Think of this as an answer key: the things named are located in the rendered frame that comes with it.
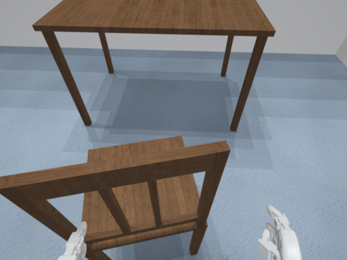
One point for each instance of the robot left hand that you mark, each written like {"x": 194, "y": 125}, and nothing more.
{"x": 75, "y": 247}

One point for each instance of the chair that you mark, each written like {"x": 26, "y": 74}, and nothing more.
{"x": 132, "y": 193}

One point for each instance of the table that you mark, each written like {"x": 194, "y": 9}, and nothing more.
{"x": 180, "y": 17}

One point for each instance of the robot right hand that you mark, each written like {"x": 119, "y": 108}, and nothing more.
{"x": 285, "y": 245}

